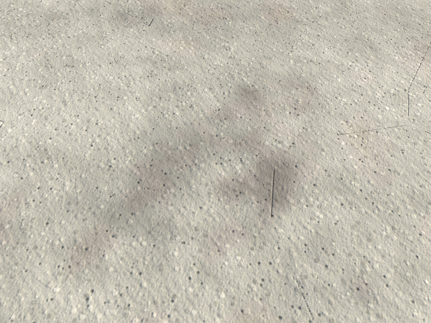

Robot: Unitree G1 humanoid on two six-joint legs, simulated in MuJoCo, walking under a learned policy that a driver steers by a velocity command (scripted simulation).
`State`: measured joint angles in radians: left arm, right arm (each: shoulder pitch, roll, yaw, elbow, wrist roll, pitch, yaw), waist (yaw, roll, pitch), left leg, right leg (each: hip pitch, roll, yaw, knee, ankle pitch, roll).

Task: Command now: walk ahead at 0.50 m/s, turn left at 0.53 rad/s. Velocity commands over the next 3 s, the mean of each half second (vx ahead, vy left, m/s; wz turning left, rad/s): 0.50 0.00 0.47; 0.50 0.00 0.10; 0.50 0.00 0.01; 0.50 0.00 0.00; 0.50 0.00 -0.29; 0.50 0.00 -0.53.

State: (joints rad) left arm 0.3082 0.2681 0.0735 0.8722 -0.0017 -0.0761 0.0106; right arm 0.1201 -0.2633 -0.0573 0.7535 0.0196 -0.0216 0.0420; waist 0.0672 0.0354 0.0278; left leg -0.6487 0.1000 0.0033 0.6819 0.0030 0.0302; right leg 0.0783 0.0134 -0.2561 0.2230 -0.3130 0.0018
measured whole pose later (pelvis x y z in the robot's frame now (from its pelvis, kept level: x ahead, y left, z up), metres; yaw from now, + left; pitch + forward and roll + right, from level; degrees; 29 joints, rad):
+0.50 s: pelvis +0.29 +0.04 +0.01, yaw +14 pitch +2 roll +1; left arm 0.04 0.27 0.04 0.74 0.00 -0.10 -0.03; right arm 0.33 -0.27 -0.07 0.76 0.02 -0.06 -0.01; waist -0.08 -0.04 0.02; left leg -0.06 -0.10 -0.11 0.34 -0.30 0.08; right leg -0.60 -0.06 0.05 0.54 0.08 0.03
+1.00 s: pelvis +0.57 +0.08 +0.01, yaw +16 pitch +2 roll -2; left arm 0.36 0.27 0.05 0.89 -0.02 -0.08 -0.01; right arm 0.08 -0.26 -0.04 0.69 0.01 -0.07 0.02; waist 0.09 0.04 0.02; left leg -0.63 0.09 -0.04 0.59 0.04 0.00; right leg -0.01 0.06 -0.02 0.22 -0.25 -0.04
